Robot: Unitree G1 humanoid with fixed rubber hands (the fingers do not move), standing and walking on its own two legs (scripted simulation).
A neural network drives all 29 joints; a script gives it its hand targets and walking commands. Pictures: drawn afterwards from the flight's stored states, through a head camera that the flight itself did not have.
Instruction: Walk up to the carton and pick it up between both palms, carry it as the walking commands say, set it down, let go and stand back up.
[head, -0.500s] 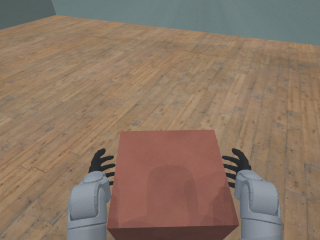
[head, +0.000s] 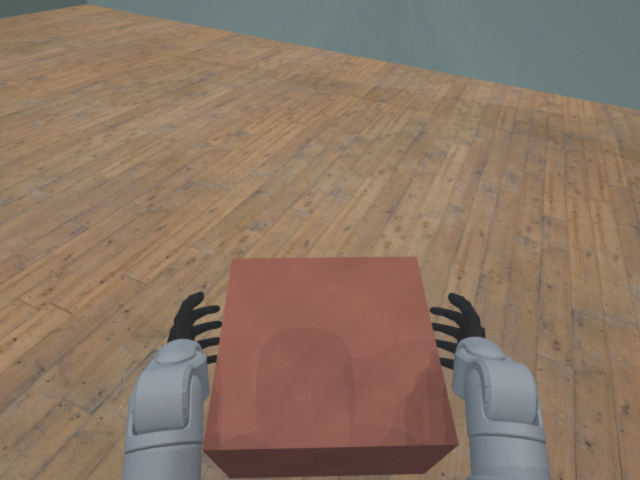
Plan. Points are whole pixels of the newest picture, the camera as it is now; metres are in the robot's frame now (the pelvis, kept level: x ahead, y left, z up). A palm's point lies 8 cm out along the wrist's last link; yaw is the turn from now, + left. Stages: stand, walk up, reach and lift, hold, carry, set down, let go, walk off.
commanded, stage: carry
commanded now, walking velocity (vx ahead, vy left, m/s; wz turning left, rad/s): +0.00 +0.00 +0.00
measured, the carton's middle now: (326, 363) +0.31 +0.00 -0.01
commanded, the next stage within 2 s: none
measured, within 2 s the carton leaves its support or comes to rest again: neither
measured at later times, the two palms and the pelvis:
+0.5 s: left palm (178, 394) +0.22 +0.17 +0.09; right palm (495, 400) +0.22 -0.18 +0.07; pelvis -0.05 +0.00 +0.01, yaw +1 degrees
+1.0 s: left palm (192, 418) +0.20 +0.15 +0.07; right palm (515, 431) +0.19 -0.19 +0.06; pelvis -0.08 -0.01 +0.01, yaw -1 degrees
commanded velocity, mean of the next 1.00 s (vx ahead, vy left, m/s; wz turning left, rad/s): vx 0.00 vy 0.00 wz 0.00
